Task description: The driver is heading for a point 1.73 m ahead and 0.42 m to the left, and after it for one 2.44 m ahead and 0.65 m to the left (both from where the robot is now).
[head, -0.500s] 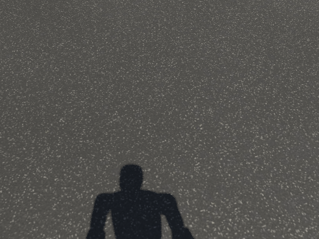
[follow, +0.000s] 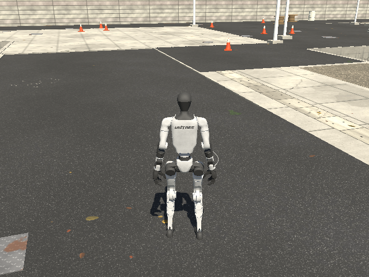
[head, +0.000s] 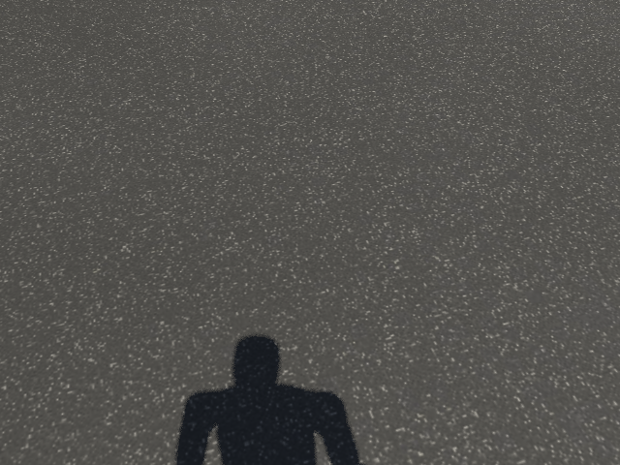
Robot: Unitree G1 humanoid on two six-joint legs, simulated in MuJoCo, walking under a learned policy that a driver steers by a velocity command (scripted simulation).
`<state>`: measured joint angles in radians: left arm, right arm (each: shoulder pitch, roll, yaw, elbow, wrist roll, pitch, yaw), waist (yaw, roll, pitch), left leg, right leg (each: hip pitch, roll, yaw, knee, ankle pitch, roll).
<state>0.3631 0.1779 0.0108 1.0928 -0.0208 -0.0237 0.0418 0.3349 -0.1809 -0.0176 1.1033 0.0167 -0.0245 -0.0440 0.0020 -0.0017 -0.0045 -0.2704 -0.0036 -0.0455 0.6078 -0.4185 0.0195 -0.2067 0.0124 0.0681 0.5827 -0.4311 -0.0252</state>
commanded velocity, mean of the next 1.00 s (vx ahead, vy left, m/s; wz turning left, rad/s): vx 0.33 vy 0.00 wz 0.00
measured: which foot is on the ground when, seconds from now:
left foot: down 0.00-0.56, up 0.58-0.96, down 0.98-1.00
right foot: down 0.00-0.14, up 0.16-0.52, down 0.54-1.00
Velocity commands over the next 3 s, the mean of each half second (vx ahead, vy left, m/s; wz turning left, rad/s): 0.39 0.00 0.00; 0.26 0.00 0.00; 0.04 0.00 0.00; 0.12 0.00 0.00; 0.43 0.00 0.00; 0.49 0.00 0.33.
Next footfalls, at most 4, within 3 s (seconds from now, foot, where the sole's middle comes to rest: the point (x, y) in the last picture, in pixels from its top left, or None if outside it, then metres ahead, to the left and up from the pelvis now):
0.54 right None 0.42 -0.11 -0.77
0.98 left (273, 464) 0.54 0.11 -0.77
2.52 right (364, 314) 0.92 -0.11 -0.77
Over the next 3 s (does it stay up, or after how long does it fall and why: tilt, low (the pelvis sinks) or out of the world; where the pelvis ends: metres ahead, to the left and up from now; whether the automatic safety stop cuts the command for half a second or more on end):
stays up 1.00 0.00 0.00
